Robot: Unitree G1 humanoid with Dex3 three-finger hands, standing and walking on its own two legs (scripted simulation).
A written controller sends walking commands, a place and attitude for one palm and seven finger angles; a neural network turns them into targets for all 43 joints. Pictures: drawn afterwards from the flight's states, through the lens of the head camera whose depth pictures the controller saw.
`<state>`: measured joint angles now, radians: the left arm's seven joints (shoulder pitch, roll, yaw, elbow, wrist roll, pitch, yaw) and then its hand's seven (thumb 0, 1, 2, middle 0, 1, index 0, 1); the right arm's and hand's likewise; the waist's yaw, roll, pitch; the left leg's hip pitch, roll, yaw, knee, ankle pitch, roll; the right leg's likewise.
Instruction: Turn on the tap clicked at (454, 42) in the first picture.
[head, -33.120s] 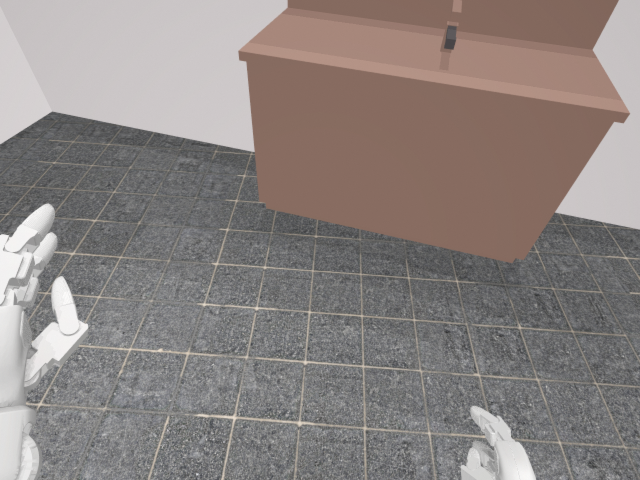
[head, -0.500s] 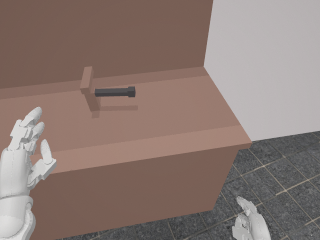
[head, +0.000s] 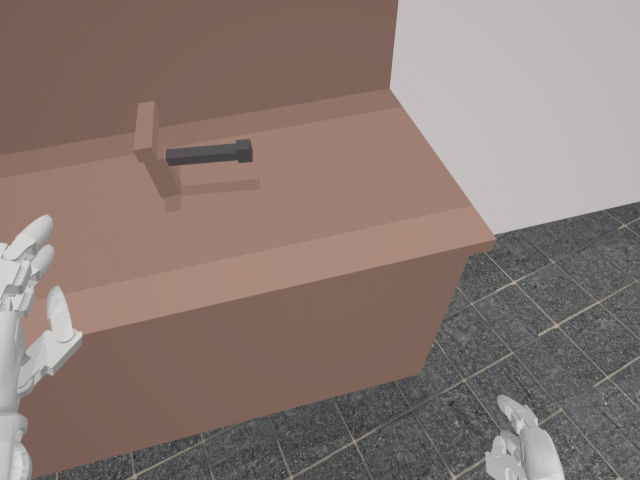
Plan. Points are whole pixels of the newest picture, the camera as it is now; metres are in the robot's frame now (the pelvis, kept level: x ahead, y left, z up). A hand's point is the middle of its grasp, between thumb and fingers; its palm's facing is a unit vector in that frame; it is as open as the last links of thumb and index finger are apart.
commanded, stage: step back with the hand held close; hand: left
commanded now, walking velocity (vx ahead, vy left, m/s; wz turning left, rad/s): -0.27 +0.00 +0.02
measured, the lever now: (244, 151) +0.61 +0.18 +0.06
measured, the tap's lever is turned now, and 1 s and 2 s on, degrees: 81 81 81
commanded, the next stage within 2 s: stop stepping back and stand still in 1.38 s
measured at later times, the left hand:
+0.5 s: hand (42, 386) +0.17 +0.24 +0.16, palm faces +0.44 -0.78 -0.45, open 7.4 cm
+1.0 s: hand (12, 439) +0.13 +0.24 +0.16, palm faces +0.49 -0.76 -0.43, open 7.4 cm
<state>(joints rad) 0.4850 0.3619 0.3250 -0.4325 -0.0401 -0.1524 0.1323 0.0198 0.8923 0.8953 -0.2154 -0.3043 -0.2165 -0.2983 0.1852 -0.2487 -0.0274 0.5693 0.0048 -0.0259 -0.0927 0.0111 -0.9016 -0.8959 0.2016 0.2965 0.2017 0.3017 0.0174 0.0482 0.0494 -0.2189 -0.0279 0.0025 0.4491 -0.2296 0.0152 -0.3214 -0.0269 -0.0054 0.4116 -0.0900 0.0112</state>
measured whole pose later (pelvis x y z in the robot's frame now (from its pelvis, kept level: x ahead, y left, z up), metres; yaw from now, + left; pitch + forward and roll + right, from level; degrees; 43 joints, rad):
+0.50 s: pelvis -0.05 +0.00 -0.02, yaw +1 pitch +0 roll +0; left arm 0.45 0.36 0.36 -0.48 0.00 -0.20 0.17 0.02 0.89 0.90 -0.21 -0.30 -0.22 -0.30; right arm 0.21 -0.23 -0.01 0.58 0.00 -0.06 -0.09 0.01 -0.90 -0.90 0.20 0.30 0.20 0.30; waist 0.01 0.02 0.06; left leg -0.38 -0.02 -0.01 0.61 -0.24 0.02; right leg -0.44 -0.01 -0.01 0.50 -0.06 0.01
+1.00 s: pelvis -0.08 -0.01 -0.02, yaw +4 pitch +0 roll -1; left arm 0.45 0.36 0.39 -0.51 -0.01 -0.20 0.17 0.02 0.89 0.90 -0.21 -0.30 -0.22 -0.30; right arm 0.18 -0.22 -0.03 0.61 -0.01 -0.07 -0.08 0.01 -0.90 -0.90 0.20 0.30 0.20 0.30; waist 0.00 0.02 0.04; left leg -0.47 -0.01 -0.04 0.70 -0.28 0.00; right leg -0.45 0.06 0.06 0.61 -0.16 -0.01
